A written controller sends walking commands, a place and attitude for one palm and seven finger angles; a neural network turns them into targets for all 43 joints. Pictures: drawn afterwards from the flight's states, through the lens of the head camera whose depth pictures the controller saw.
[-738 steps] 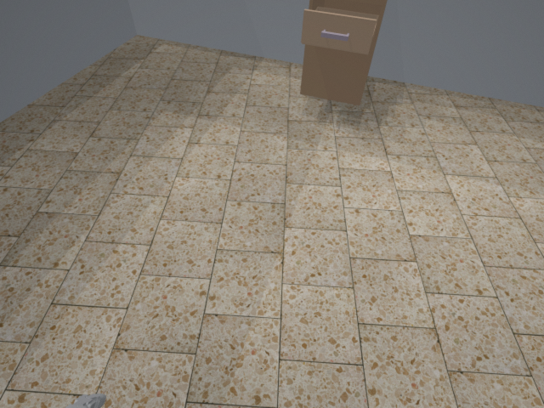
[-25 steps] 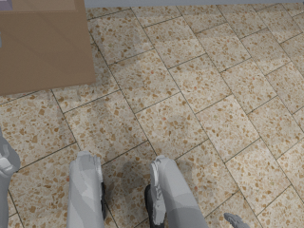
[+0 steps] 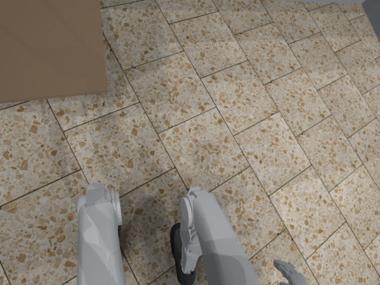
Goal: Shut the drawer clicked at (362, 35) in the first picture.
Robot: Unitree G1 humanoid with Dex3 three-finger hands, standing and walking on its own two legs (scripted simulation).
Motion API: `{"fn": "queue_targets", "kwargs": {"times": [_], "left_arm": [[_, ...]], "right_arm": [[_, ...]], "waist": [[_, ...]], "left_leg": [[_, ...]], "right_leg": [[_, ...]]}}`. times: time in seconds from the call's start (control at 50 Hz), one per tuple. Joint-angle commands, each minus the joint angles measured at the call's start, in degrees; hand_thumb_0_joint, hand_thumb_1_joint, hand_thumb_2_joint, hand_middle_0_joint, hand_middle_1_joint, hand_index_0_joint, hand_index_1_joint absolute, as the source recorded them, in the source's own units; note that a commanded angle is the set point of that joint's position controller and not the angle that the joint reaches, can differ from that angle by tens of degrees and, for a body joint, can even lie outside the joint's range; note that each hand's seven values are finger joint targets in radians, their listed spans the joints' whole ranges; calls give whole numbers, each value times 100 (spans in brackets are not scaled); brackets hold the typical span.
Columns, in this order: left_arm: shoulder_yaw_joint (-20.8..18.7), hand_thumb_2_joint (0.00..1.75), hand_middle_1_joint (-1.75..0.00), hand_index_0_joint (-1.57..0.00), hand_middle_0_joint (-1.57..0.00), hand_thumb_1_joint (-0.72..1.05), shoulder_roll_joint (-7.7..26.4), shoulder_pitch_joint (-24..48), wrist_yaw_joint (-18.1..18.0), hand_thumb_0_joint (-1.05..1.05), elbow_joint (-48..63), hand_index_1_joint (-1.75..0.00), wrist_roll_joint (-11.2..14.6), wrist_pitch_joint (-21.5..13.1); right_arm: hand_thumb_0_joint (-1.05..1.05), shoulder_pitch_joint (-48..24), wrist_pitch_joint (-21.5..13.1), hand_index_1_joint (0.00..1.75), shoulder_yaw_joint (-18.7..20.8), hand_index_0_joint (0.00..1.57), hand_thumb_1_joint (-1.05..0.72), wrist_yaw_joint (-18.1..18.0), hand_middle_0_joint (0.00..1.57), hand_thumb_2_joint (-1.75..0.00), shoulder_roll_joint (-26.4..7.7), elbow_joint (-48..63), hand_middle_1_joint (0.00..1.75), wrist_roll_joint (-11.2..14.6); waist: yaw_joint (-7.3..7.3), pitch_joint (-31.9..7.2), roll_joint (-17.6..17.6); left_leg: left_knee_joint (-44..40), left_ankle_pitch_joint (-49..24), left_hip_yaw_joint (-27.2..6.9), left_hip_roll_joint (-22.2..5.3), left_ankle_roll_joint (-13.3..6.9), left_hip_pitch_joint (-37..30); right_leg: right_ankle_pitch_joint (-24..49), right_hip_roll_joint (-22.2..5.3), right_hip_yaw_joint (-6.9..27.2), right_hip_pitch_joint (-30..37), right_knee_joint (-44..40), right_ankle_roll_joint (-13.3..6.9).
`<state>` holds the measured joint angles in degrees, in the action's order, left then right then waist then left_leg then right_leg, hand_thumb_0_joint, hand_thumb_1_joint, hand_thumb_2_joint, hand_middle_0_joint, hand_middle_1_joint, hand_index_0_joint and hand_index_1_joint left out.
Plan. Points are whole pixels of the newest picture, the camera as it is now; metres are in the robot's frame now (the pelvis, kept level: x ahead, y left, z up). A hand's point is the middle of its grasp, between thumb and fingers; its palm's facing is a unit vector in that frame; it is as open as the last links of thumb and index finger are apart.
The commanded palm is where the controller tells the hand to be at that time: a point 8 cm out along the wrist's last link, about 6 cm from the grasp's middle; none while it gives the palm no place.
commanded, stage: push the drawer shut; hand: left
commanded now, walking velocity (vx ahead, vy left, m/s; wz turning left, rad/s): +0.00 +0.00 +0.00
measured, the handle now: out of the picture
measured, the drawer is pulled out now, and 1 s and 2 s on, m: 0.00 0.00 0.00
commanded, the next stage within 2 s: pull the fist back off the drawer in 0.22 s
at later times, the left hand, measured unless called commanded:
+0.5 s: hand out of the picture +0.54 +0.35 +0.06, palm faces +0.23 -0.97 -0.07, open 3.2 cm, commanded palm +0.58 +0.32 +0.06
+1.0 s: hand out of the picture +0.53 +0.33 +0.06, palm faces +0.25 -0.97 -0.04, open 3.2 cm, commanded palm +0.53 +0.32 +0.06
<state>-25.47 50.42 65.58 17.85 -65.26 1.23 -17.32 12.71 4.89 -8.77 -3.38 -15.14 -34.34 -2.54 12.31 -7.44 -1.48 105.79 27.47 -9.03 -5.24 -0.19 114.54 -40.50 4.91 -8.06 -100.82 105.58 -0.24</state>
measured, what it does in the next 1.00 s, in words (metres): stands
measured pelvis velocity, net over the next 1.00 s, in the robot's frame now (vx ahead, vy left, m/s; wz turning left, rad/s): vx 0.02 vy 0.00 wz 0.00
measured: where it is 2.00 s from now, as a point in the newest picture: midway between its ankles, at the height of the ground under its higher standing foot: (148, 258)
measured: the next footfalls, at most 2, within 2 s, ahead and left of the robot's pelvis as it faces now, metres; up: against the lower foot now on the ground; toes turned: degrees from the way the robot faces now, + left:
none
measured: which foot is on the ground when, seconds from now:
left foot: down 0.00-1.00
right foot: down 0.00-1.00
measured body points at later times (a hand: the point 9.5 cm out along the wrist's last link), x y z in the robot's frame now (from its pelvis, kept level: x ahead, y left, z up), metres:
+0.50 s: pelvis +0.00 +0.01 +0.01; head +0.20 +0.11 +0.40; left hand +0.52 +0.40 +0.07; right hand +0.06 -0.26 -0.07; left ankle +0.12 +0.13 -0.45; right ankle +0.06 -0.12 -0.45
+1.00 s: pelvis +0.02 +0.00 +0.03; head +0.22 +0.08 +0.43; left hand +0.51 +0.38 +0.07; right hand +0.09 -0.26 -0.07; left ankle +0.12 +0.13 -0.45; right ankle +0.06 -0.12 -0.45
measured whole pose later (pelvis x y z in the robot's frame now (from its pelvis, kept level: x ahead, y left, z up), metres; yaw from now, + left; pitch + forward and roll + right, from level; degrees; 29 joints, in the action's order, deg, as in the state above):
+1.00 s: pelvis +0.02 +0.00 +0.03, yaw +0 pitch +35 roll -9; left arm -30.0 40.1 50.5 14.6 -55.1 4.7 -18.9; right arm 14.4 6.0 -5.6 -1.1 -13.8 -34.6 -2.3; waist 9.6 -9.0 0.7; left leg 101.1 29.9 -7.4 -5.6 0.1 107.1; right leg -40.9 6.3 -5.7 -94.9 100.0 0.0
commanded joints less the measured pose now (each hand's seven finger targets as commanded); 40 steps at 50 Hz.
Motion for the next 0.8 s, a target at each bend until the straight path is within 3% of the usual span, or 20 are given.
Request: {"fn": "queue_targets", "kwargs": {"times": [0.0,0.12,0.3,0.34,0.4,0.46,0.52,0.54,0.58,0.66,0.68,0.7,0.74,0.76,0.78], "left_arm": [[93,90,-160,-140,-140,90,1341,3193,-267,0,1610,-160,65,-279],[163,90,-160,-140,-140,90,1181,3282,-326,0,1775,-160,116,-280],[210,90,-160,-140,-140,90,1044,3198,-410,0,1637,-160,139,-301],[246,90,-160,-140,-140,90,959,3157,-417,0,1633,-160,145,-329],[192,90,-160,-140,-140,90,949,3121,-425,0,1703,-160,190,-345],[89,90,-160,-140,-140,90,1029,2992,-413,0,1603,-160,196,-353],[90,90,-160,-140,-140,90,902,2848,-395,0,1583,-160,223,-343],[-13,90,-160,-140,-140,90,1012,2805,-403,0,1632,-160,209,-358],[11,90,-160,-140,-140,90,874,2679,-392,0,1680,-160,228,-340],[-181,90,-160,-140,-140,90,912,2308,-382,0,1846,-160,254,-353],[-128,90,-160,-140,-140,90,751,2166,-380,0,1842,-160,273,-326],[-233,90,-160,-140,-140,90,845,2020,-392,0,1870,-160,273,-329],[-222,90,-160,-140,-140,90,703,1766,-386,0,2074,-160,287,-364],[-232,90,-160,-140,-140,90,649,1713,-390,0,2141,-160,327,-363],[-397,90,-160,-140,-140,90,772,1431,-398,0,2054,-160,345,-351]], "right_arm": [[0,1112,-101,30,448,20,-90,-137,20,-90,-1426,65,30,-24],[0,1127,-192,30,438,20,-90,-145,20,-90,-1429,30,30,-33],[0,1129,-274,30,433,20,-90,-153,20,-90,-1433,-32,30,-31],[0,1142,-280,30,443,20,-90,-145,20,-90,-1417,-35,30,-39],[0,1183,-248,30,473,20,-90,-129,20,-90,-1402,-29,30,-41],[0,1195,-209,30,476,20,-90,-117,20,-90,-1407,-10,30,-43],[0,1225,-173,30,500,20,-90,-89,20,-90,-1373,30,30,-39],[0,1233,-150,30,517,20,-90,-83,20,-90,-1394,25,30,-56],[0,1244,-117,30,549,20,-90,-44,20,-90,-1361,38,30,-50],[0,1249,-53,30,611,20,-90,1,20,-90,-1350,57,30,-52],[0,1243,-38,30,636,20,-90,20,20,-90,-1328,77,30,-41],[0,1250,-21,30,642,20,-90,25,20,-90,-1327,82,30,-44],[0,1235,4,30,688,20,-90,60,20,-90,-1304,98,30,-42],[0,1221,11,30,704,20,-90,71,20,-90,-1287,97,30,-32],[0,1226,28,30,705,20,-90,72,20,-90,-1273,108,30,-19]], "waist": [[345,-3434,2715],[366,-3398,2943],[425,-3254,2663],[402,-3225,2767],[369,-3341,2652],[324,-3262,2511],[264,-3265,2542],[217,-3330,2545],[159,-3403,2529],[-1,-3511,2490],[2,-3503,2383],[-61,-3496,2298],[-173,-3651,2498],[-147,-3658,2335],[-223,-3626,2165]], "left_leg": [[-1259,1090,-159,-30,-216,-4717],[-1441,1184,-296,-48,-174,-5050],[-1521,1329,-298,-44,-185,-4915],[-1558,1273,-306,-32,-172,-4996],[-1510,1138,-268,-11,-182,-4955],[-1495,1154,-250,-2,-182,-4804],[-1502,1051,-242,17,-179,-4831],[-1493,994,-249,6,-169,-4867],[-1486,905,-226,24,-166,-4911],[-1518,756,-203,16,-154,-4976],[-1520,776,-169,26,-164,-4942],[-1528,711,-168,13,-162,-4929],[-1597,512,-175,13,-136,-5200],[-1575,478,-153,7,-152,-5153],[-1563,435,-88,14,-160,-5007]], "right_leg": [[688,26,157,-247,-1559,-184],[689,4,98,-451,-1565,-212],[610,7,110,-363,-1663,-195],[640,4,106,-380,-1677,-214],[715,11,138,-239,-1711,-212],[684,25,151,-167,-1714,-214],[739,34,151,-131,-1716,-234],[767,30,139,-112,-1691,-233],[793,37,149,-35,-1717,-239],[824,44,158,77,-1720,-243],[810,48,176,143,-1771,-228],[827,50,175,219,-1772,-227],[899,42,175,201,-1780,-244],[927,47,199,298,-1819,-227],[921,52,227,491,-1861,-215]]}}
